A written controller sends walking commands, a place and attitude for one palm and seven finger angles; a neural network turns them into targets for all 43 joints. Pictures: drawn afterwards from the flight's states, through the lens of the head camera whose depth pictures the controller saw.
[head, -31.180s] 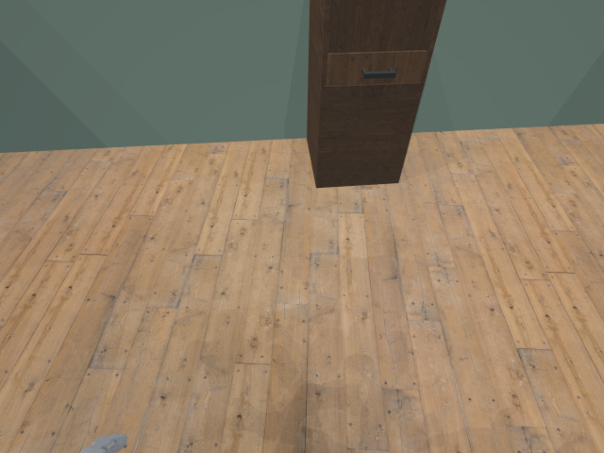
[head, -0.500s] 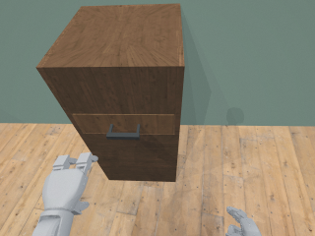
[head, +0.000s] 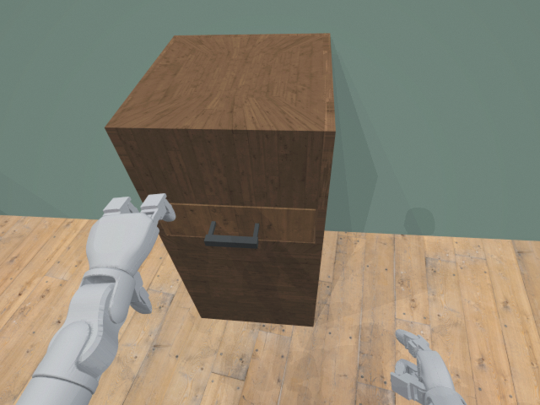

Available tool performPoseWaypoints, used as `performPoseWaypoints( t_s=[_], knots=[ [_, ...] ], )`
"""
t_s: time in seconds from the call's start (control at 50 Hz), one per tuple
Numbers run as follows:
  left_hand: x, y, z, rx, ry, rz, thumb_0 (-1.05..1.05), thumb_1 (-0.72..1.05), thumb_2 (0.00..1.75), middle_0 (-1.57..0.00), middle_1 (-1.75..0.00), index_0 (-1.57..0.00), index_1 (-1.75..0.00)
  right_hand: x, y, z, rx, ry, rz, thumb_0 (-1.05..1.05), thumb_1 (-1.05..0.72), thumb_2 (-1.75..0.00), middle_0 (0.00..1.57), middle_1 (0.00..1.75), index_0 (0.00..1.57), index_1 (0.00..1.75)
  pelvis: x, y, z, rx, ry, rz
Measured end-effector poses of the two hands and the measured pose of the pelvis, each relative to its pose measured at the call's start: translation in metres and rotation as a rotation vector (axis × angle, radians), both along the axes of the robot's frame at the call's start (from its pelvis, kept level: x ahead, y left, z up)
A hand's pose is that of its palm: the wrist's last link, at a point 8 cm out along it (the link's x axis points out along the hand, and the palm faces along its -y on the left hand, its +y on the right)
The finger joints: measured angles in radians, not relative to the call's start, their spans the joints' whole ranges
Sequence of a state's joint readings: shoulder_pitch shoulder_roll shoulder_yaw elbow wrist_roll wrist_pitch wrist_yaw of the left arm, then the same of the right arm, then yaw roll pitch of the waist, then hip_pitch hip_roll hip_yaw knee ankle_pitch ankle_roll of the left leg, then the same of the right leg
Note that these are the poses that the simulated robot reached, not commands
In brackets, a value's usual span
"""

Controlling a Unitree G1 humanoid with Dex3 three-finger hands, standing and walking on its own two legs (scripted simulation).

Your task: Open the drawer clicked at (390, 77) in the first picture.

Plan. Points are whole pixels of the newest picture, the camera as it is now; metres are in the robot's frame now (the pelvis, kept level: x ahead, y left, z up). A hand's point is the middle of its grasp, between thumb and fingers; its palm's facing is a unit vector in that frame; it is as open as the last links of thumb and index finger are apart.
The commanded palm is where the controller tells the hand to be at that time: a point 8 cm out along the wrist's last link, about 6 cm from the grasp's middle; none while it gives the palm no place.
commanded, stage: raise the hand with hooked fingers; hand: left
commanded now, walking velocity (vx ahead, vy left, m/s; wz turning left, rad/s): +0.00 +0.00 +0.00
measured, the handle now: (233, 234) +0.51 +0.17 -0.15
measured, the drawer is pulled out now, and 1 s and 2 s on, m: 0.00 0.00 0.00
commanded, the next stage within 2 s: move the hooked fingers above the handle in 0.46 s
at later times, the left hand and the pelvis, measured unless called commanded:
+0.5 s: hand (141, 244) +0.31 +0.24 +0.08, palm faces +0.08 -0.08 -0.99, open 13.8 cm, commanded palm +0.28 +0.24 +0.13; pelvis +0.00 +0.00 +0.00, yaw +0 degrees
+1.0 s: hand (162, 249) +0.34 +0.24 +0.02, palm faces -0.02 -0.08 -1.00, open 13.8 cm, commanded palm +0.32 +0.24 +0.08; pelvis +0.00 -0.01 -0.01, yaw +0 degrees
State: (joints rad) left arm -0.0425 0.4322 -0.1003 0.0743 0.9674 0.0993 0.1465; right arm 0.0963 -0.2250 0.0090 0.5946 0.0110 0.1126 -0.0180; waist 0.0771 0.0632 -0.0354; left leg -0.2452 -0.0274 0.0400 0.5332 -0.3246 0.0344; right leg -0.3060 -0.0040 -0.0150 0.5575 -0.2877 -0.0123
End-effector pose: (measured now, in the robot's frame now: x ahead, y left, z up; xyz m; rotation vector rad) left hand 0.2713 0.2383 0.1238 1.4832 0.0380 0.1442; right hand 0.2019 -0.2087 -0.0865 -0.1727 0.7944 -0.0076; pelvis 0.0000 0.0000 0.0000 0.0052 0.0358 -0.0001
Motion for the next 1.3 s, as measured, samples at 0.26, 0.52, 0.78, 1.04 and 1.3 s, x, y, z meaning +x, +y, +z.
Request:
performPoseWaypoints(
  t_s=[0.26, 0.52, 0.78, 1.04, 1.3],
  knots=[
    [0.014, 0.002, -0.003, -0.030, 0.097, -0.076, -0.01, -0.49, 0.30, -0.32, -1.20, -0.32, -1.20, -0.031, -0.007, -0.013, -0.014, 0.104, -0.026, 0.01, -0.90, -0.90, 0.20, 0.30, 0.21, 0.30, 0.000, 0.004, 0.004, -0.003, 0.014, -0.003],
    [0.015, 0.009, 0.006, 0.004, -0.008, -0.046, 0.00, -0.49, 0.30, -0.32, -1.20, -0.32, -1.20, -0.039, -0.018, -0.021, -0.021, 0.145, -0.056, 0.01, -0.91, -0.90, 0.20, 0.30, 0.20, 0.30, 0.000, 0.004, 0.003, 0.000, 0.036, 0.000],
    [0.024, -0.008, -0.029, -0.023, 0.114, -0.089, 0.00, -0.49, 0.30, -0.32, -1.20, -0.32, -1.20, -0.024, -0.018, -0.014, -0.031, 0.099, -0.041, 0.01, -0.91, -0.90, 0.20, 0.30, 0.21, 0.30, 0.001, -0.004, 0.001, 0.002, 0.051, -0.002],
    [0.056, -0.002, -0.055, 0.005, 0.106, -0.059, -0.01, -0.49, 0.30, -0.32, -1.20, -0.32, -1.20, -0.055, -0.040, -0.033, -0.068, 0.198, -0.110, 0.01, -0.91, -0.90, 0.20, 0.30, 0.21, 0.30, 0.002, -0.005, -0.008, -0.004, 0.124, 0.004],
    [0.090, -0.024, -0.085, 0.012, 0.087, -0.102, 0.00, -0.49, 0.30, -0.32, -1.20, -0.32, -1.20, -0.105, -0.050, -0.050, -0.074, 0.321, -0.210, 0.01, -0.91, -0.90, 0.20, 0.30, 0.21, 0.30, 0.004, -0.002, -0.017, -0.001, 0.189, -0.016]
  ],
)
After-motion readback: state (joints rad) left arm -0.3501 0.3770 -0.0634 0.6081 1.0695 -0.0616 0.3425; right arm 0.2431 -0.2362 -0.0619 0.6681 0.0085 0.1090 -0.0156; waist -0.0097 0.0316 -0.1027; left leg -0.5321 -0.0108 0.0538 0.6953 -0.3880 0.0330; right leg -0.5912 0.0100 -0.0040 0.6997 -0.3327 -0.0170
